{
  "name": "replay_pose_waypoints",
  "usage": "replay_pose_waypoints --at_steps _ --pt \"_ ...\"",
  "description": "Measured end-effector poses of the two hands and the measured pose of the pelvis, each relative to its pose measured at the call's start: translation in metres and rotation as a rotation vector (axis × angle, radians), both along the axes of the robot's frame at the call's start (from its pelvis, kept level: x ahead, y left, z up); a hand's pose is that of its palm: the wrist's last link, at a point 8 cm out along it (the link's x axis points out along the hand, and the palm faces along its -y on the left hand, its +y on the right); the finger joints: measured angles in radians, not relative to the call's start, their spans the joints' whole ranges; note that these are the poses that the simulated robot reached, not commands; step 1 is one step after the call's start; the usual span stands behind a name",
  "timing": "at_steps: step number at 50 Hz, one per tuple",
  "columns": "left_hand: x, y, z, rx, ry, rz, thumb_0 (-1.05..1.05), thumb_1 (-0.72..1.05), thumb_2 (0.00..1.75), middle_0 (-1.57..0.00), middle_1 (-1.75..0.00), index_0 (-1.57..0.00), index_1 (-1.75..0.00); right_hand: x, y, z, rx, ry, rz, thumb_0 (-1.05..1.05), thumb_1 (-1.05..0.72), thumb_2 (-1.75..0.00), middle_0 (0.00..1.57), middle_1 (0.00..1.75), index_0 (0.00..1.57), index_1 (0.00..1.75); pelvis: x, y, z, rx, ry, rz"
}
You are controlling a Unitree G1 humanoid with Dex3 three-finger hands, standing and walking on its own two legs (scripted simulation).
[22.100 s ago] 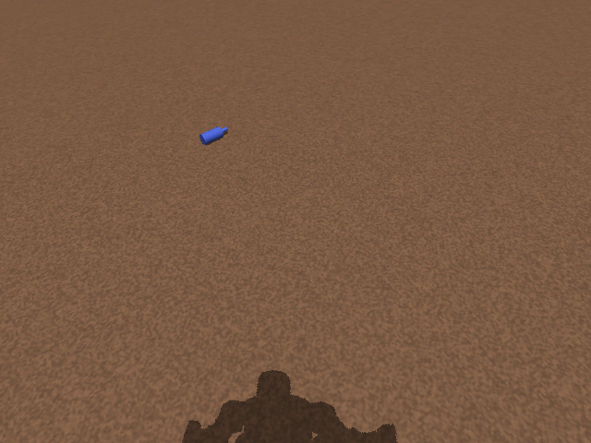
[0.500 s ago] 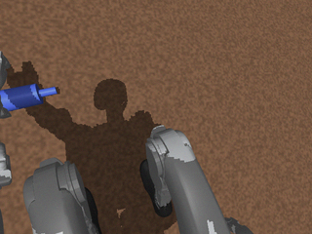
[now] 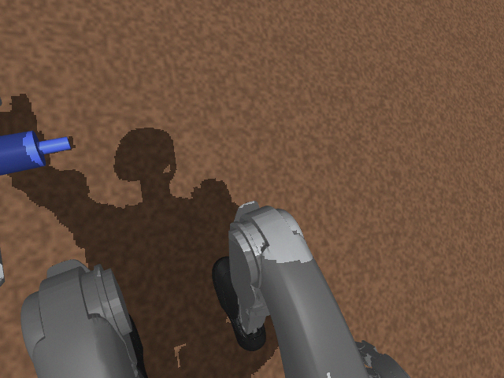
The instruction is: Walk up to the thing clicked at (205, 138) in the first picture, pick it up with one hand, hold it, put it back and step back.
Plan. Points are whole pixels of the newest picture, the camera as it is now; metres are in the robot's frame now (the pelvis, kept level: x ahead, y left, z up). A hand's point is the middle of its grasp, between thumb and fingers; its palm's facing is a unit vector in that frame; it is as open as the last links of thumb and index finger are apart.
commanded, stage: rest palm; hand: left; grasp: from above
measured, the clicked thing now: (14, 153) +0.52 +0.25 -0.29
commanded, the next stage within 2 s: close in 1.08 s
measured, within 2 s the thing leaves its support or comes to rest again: neither
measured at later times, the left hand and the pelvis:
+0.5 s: hand out of the picture +0.51 +0.27 -0.25, palm faces -0.45 -0.11 -0.89, open 14.1 cm; pelvis +0.01 +0.00 -0.01, yaw -3 degrees
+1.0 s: hand (0, 160) +0.50 +0.27 -0.26, palm faces -0.45 -0.10 -0.89, open 13.5 cm; pelvis +0.00 +0.00 -0.01, yaw -4 degrees
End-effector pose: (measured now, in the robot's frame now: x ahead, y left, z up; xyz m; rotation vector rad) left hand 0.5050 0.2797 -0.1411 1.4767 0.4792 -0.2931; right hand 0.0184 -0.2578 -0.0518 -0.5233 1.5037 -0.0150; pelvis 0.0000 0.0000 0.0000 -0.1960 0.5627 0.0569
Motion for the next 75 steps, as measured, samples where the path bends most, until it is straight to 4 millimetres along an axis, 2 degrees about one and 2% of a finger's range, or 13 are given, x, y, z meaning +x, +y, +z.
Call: replay_pose_waypoints --at_steps 5,10,25,37,60,66,75 --pt "-0.002 0.0 -0.017 -0.002 0.007 -0.004 0.0 -0.53 1.06 -0.1 -1.0 -0.08 -1.02 -0.017 0.005 -0.001 0.009 0.053 -0.008 0.0 -0.9 -0.9 0.2 0.3 0.21 0.3 0.0 -0.001 -0.005 -0.004 -0.007 -0.009" --pt "0.002 -0.001 -0.029 -0.004 -0.006 -0.01 0.0 -0.54 1.06 -0.1 -0.98 -0.07 -1.01 -0.025 0.008 0.001 0.014 0.086 -0.003 0.0 -0.9 -0.9 0.2 0.3 0.21 0.3 0.002 -0.001 -0.007 -0.008 -0.01 -0.016" --pt "0.006 -0.002 -0.048 -0.012 -0.022 0.024 0.0 -0.52 1.04 -0.11 -0.93 -0.08 -0.96 -0.007 0.006 0.008 0.018 0.05 0.072 0.0 -0.9 -0.9 0.2 0.3 0.21 0.3 0.005 0.001 -0.01 -0.032 -0.029 -0.027" --pt "-0.001 -0.001 -0.054 -0.023 -0.011 0.015 0.0 -0.5 1.03 -0.13 -0.93 -0.1 -0.96 -0.001 0.009 0.009 0.031 0.038 0.105 0.0 -0.9 -0.9 0.2 0.3 0.21 0.3 0.003 0.003 -0.01 -0.044 -0.044 -0.029" --pt "-0.003 -0.017 -0.065 -0.018 -0.022 0.009 0.0 -0.39 0.99 -0.2 -0.93 -0.17 -0.95 -0.009 0.02 0.014 0.071 0.036 0.126 0.0 -0.91 -0.9 0.2 0.3 0.21 0.3 0.0 0.004 -0.008 -0.053 -0.06 -0.039" --pt "-0.003 -0.017 -0.064 -0.014 -0.034 0.013 0.0 -0.33 0.93 -0.23 -0.91 -0.22 -0.92 -0.012 0.019 0.016 0.073 0.041 0.126 0.0 -0.9 -0.9 0.2 0.3 0.21 0.3 -0.001 0.003 -0.007 -0.052 -0.063 -0.041" --pt "-0.003 -0.008 -0.06 -0.006 -0.02 0.05 0.0 -0.21 0.81 -0.3 -0.85 -0.3 -0.84 -0.012 0.016 0.02 0.06 0.044 0.118 0.0 -0.9 -0.9 0.2 0.3 0.21 0.3 0.0 0.004 -0.005 -0.055 -0.056 -0.04"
